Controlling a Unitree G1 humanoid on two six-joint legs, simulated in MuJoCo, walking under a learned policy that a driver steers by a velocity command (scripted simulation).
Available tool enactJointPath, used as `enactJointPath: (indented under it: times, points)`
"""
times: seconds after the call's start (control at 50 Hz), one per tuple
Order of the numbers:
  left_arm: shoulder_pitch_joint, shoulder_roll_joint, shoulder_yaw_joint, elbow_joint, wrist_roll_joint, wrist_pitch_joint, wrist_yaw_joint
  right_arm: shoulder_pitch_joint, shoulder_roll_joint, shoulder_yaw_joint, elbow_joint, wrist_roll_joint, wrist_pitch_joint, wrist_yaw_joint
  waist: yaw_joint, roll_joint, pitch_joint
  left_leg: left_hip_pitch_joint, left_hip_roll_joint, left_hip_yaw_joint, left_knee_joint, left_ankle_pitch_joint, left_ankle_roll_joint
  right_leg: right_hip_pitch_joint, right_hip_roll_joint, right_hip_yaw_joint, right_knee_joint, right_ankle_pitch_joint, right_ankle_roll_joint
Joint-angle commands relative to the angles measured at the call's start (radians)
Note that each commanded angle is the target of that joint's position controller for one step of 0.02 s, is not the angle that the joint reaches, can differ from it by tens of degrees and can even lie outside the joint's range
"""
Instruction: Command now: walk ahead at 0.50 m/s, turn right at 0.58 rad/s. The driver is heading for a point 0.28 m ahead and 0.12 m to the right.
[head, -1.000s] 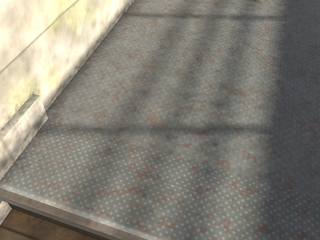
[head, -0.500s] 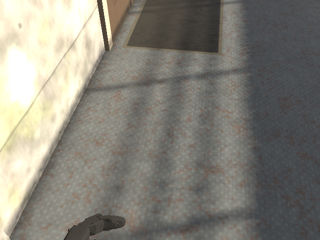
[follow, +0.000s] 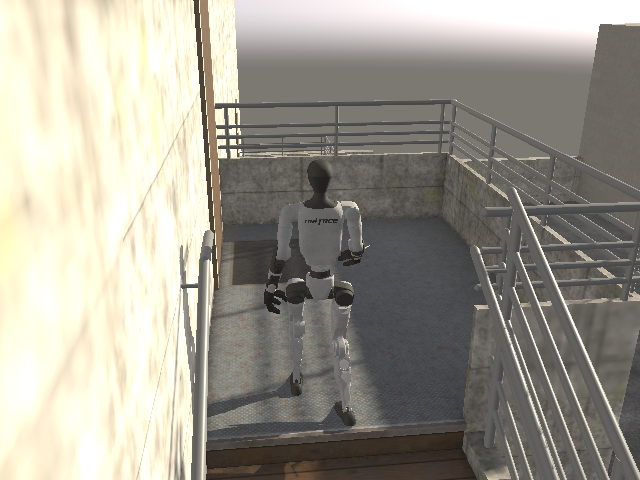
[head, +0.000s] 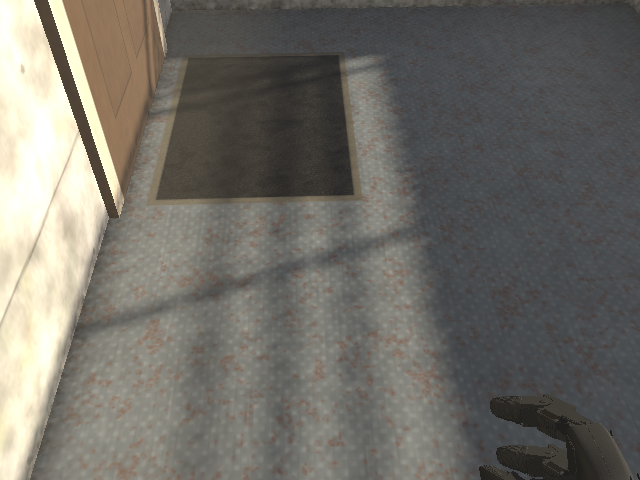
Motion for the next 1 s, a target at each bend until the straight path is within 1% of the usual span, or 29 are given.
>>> enactJointPath:
  times: [0.02, 0.04, 0.06, 0.08, 0.12, 0.14, 0.2, 0.24, 0.28, 0.3, 0.32, 0.34, 0.4, 0.44, 0.46, 0.48, 0.5, 0.52, 0.54, 0.56, 0.6, 0.66, 0.74, 0.78, 0.8, 0.82, 0.84, 0.86, 1.0]
  points:
    - [0.078, -0.017, -0.005, -0.061, 0.002, -0.020, -0.009, 0.497, -0.170, -0.057, 0.072, -0.003, -0.028, -0.010, -0.206, 0.358, -0.374, 1.101, 0.417, -0.688, -0.199, 0.139, 0.442, -0.709, 0.071, -0.096, 0.664, -0.086, 0.046]
    - [-0.103, 0.061, 0.025, -0.090, -0.012, -0.002, -0.006, 0.450, -0.171, -0.069, 0.074, -0.011, -0.026, -0.025, -0.230, 0.189, -0.068, 0.835, 0.387, -0.633, -0.309, -0.227, 0.298, -0.873, -0.026, -0.118, 0.842, 0.045, 0.009]
    - [-0.118, 0.066, 0.029, -0.063, -0.020, 0.006, 0.013, 0.343, -0.124, -0.053, 0.068, 0.004, -0.014, -0.032, -0.173, 0.092, 0.030, 0.591, 0.367, -0.496, -0.350, -0.286, 0.226, -0.801, -0.103, -0.126, 0.806, 0.210, -0.007]
    - [-0.063, 0.058, 0.030, -0.026, -0.007, 0.012, 0.023, 0.271, -0.028, -0.020, 0.048, 0.013, -0.009, -0.031, -0.121, 0.081, 0.007, 0.483, 0.342, -0.395, -0.381, -0.125, 0.216, -0.689, -0.162, -0.087, 0.729, 0.315, -0.003]
    - [-0.145, -0.011, 0.011, -0.033, 0.019, 0.021, 0.016, 0.252, 0.031, -0.018, 0.068, 0.012, -0.007, -0.030, -0.095, 0.057, 0.027, 0.430, 0.300, -0.243, -0.438, 0.045, 0.215, -0.609, -0.207, -0.114, 0.658, 0.317, 0.008]
    - [-0.156, -0.020, 0.008, -0.033, 0.013, 0.026, 0.010, 0.227, 0.011, -0.034, 0.068, 0.007, -0.009, -0.037, -0.088, 0.063, 0.025, 0.444, 0.283, -0.176, -0.453, 0.075, 0.215, -0.621, -0.211, -0.123, 0.619, 0.299, 0.009]
    - [-0.253, -0.037, -0.009, -0.081, -0.003, 0.030, -0.008, 0.307, -0.041, -0.070, 0.123, -0.042, -0.018, -0.037, -0.107, 0.023, 0.061, 0.462, 0.258, -0.011, -0.495, 0.331, 0.239, -0.655, -0.252, -0.160, 0.431, 0.370, 0.032]
    - [-0.299, -0.052, -0.021, -0.107, -0.004, 0.040, -0.014, 0.285, -0.055, -0.079, 0.134, -0.033, -0.033, -0.020, -0.078, 0.006, 0.070, 0.395, 0.210, 0.117, -0.473, 0.621, 0.228, -0.536, -0.251, -0.237, 0.206, 0.450, 0.057]
    - [-0.317, -0.043, -0.020, -0.120, 0.011, 0.068, -0.010, 0.335, -0.062, -0.081, 0.160, -0.015, -0.058, 0.004, -0.063, 0.060, 0.071, 0.356, 0.212, 0.143, -0.454, 0.739, 0.212, -0.414, -0.224, -0.267, 0.114, 0.520, 0.068]
    - [-0.348, -0.005, -0.002, -0.130, -0.119, 0.096, 0.046, 0.396, -0.131, -0.090, 0.218, 0.037, -0.021, -0.028, -0.080, 0.038, 0.115, 0.339, 0.180, 0.152, -0.425, 0.588, 0.135, -0.388, -0.180, -0.263, 0.114, 0.552, 0.055]
    - [-0.350, -0.009, -0.009, -0.138, -0.123, 0.112, 0.066, 0.424, -0.127, -0.086, 0.230, 0.042, -0.004, -0.043, -0.072, 0.069, 0.131, 0.359, 0.186, 0.153, -0.417, 0.538, 0.124, -0.396, -0.179, -0.250, 0.068, 0.556, 0.046]
    - [-0.357, -0.008, -0.009, -0.148, -0.102, 0.121, 0.081, 0.421, -0.122, -0.083, 0.244, 0.036, 0.006, -0.052, -0.062, 0.101, 0.156, 0.366, 0.204, 0.145, -0.403, 0.554, 0.118, -0.394, -0.186, -0.231, 0.031, 0.533, 0.027]
    - [-0.379, 0.027, 0.002, -0.168, -0.061, 0.123, 0.078, 0.399, -0.148, -0.095, 0.250, 0.042, 0.015, -0.056, -0.053, 0.117, 0.114, 0.453, 0.226, 0.127, -0.308, 0.566, 0.113, -0.330, -0.165, -0.255, -0.058, 0.467, -0.010]
    - [-0.292, 0.076, 0.027, -0.136, -0.035, 0.114, 0.078, 0.392, -0.146, -0.100, 0.252, 0.062, 0.006, -0.055, -0.014, 0.071, 0.055, 0.453, 0.168, 0.140, -0.134, 0.588, 0.067, -0.150, -0.113, -0.294, -0.210, 0.560, -0.052]
    - [-0.194, 0.150, 0.050, -0.122, -0.028, 0.110, 0.091, 0.423, -0.134, -0.096, 0.249, 0.046, 0.002, -0.055, -0.001, -0.022, -0.027, 0.340, 0.109, 0.160, 0.028, 0.455, 0.025, 0.063, -0.179, -0.220, -0.177, 0.968, -0.082]
    - [-0.096, 0.183, 0.045, -0.105, -0.015, 0.115, 0.099, 0.480, -0.048, -0.066, 0.239, 0.023, 0.000, -0.047, -0.012, -0.197, -0.159, 0.027, 0.003, 0.162, 0.322, -0.130, -0.044, 0.421, -0.397, 0.016, -0.121, 1.362, -0.224]
    - [-0.056, 0.116, 0.021, -0.099, -0.029, 0.120, 0.095, 0.557, -0.029, -0.052, 0.265, 0.029, 0.009, -0.035, -0.012, -0.234, -0.311, -0.007, -0.025, 0.013, 0.534, -0.553, -0.077, 0.425, -0.539, 0.205, -0.231, 1.268, -0.349]
    - [-0.093, 0.090, 0.015, -0.110, -0.046, 0.126, 0.087, 0.536, -0.070, -0.072, 0.271, 0.046, 0.026, -0.031, -0.021, -0.144, -0.269, -0.021, 0.003, -0.057, 0.641, -0.541, -0.085, 0.309, -0.488, 0.164, -0.288, 0.994, -0.334]
    - [-0.190, 0.084, 0.013, -0.129, -0.052, 0.121, 0.087, 0.453, -0.058, -0.072, 0.240, 0.051, 0.043, -0.041, -0.049, -0.115, -0.164, -0.080, 0.031, -0.052, 0.646, -0.483, -0.084, 0.180, -0.447, 0.102, -0.325, 0.753, -0.280]
    - [-0.277, 0.073, 0.009, -0.145, -0.050, 0.114, 0.087, 0.390, -0.065, -0.078, 0.221, 0.038, 0.058, -0.059, -0.076, -0.059, -0.086, -0.060, 0.057, -0.067, 0.587, -0.397, -0.086, 0.025, -0.410, 0.059, -0.369, 0.602, -0.227]
    - [-0.377, 0.057, 0.004, -0.170, -0.033, 0.107, 0.086, 0.369, -0.067, -0.087, 0.203, 0.019, 0.081, -0.082, -0.125, -0.066, -0.025, 0.092, 0.069, -0.074, 0.430, -0.287, -0.088, -0.192, -0.357, -0.022, -0.422, 0.484, -0.181]
    - [-0.332, 0.070, 0.015, -0.146, -0.014, 0.111, 0.098, 0.384, -0.046, -0.080, 0.211, 0.028, 0.088, -0.091, -0.126, -0.114, -0.018, 0.217, 0.037, -0.049, 0.221, -0.231, -0.074, -0.248, -0.303, -0.093, -0.430, 0.421, -0.186]
    - [-0.310, 0.053, 0.010, -0.127, -0.041, 0.122, 0.112, 0.377, -0.052, -0.074, 0.232, 0.020, 0.101, -0.082, -0.144, -0.113, 0.017, 0.369, 0.014, -0.023, 0.007, -0.066, -0.060, -0.295, -0.287, -0.088, -0.428, 0.146, -0.139]
    - [-0.257, 0.024, 0.005, -0.098, -0.055, 0.124, 0.112, 0.362, -0.066, -0.069, 0.227, -0.008, 0.105, -0.073, -0.137, -0.082, 0.085, 0.403, 0.038, -0.045, -0.110, -0.032, -0.032, -0.337, -0.238, -0.107, -0.405, -0.001, -0.050]
    - [-0.223, 0.028, 0.009, -0.088, -0.052, 0.125, 0.113, 0.361, -0.098, -0.070, 0.223, -0.010, 0.105, -0.072, -0.109, -0.035, 0.126, 0.379, 0.076, -0.077, -0.150, -0.064, -0.012, -0.347, -0.201, -0.130, -0.351, -0.002, -0.015]
    - [-0.175, 0.043, 0.020, -0.081, -0.062, 0.130, 0.122, 0.327, -0.153, -0.089, 0.224, 0.005, 0.105, -0.072, -0.073, 0.096, 0.159, 0.253, 0.066, -0.072, -0.171, -0.254, 0.020, -0.287, -0.138, -0.210, -0.340, 0.064, 0.016]
    - [-0.211, 0.063, 0.023, -0.083, -0.046, 0.131, 0.129, 0.313, -0.120, -0.085, 0.233, 0.021, 0.097, -0.072, -0.095, 0.125, 0.185, 0.147, 0.052, -0.078, -0.234, -0.358, 0.022, -0.187, -0.125, -0.235, -0.280, 0.138, 0.032]
    - [-0.219, 0.065, 0.027, -0.090, -0.045, 0.133, 0.132, 0.296, -0.097, -0.078, 0.236, 0.018, 0.088, -0.074, -0.083, 0.142, 0.180, 0.112, 0.059, -0.092, -0.271, -0.376, 0.015, -0.133, -0.123, -0.245, -0.244, 0.190, 0.030]
    - [-0.200, 0.040, 0.029, -0.053, -0.046, 0.137, 0.125, 0.302, -0.078, -0.075, 0.271, 0.028, 0.058, -0.066, -0.089, 0.037, 0.127, 0.199, 0.033, -0.063, -0.233, -0.199, -0.001, -0.055, -0.144, -0.231, -0.228, 0.328, 0.004]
